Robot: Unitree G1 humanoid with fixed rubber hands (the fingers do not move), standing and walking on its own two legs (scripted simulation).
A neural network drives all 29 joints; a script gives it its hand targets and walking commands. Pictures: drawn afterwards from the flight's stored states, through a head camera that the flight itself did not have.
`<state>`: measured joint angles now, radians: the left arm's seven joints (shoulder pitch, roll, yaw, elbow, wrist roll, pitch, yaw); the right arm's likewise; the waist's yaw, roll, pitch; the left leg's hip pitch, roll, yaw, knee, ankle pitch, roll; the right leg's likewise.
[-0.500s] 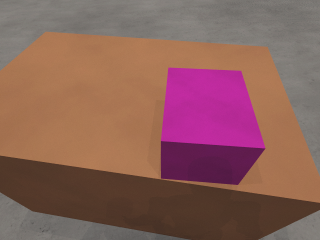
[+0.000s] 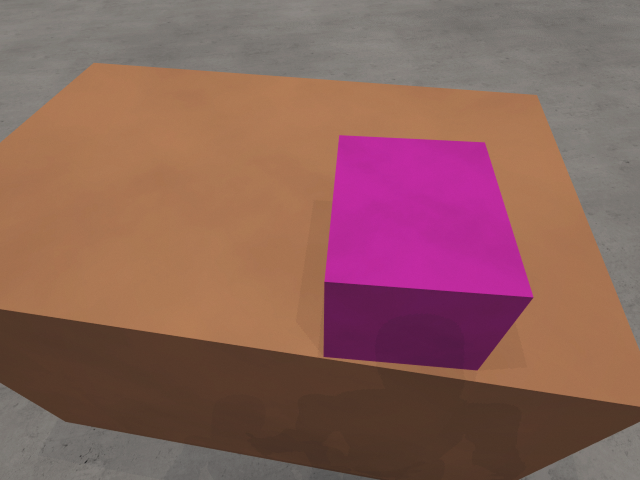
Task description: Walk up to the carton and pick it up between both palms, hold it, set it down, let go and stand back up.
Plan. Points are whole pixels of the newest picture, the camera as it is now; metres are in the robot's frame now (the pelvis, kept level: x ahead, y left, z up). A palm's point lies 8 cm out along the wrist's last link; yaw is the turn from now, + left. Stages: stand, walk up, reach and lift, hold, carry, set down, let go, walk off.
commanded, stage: stand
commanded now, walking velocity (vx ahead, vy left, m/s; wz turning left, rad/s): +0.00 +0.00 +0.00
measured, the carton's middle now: (405, 247) +0.40 -0.09 +0.05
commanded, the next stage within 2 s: none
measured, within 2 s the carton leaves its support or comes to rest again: neither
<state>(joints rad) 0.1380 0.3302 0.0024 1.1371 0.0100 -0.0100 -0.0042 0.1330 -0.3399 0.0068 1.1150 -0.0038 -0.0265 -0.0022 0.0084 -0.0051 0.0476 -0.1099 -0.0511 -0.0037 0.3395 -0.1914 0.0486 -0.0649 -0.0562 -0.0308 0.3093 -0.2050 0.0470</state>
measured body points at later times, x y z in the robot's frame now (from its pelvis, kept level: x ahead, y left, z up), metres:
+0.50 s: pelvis +0.00 +0.00 +0.00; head +0.01 +0.00 +0.45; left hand +0.06 +0.29 -0.14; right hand +0.08 -0.30 -0.13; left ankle +0.00 +0.09 -0.75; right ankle -0.02 -0.15 -0.75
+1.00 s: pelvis +0.00 +0.00 +0.00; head +0.01 +0.00 +0.45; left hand +0.06 +0.29 -0.14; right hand +0.08 -0.30 -0.13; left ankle +0.00 +0.09 -0.75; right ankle -0.02 -0.15 -0.75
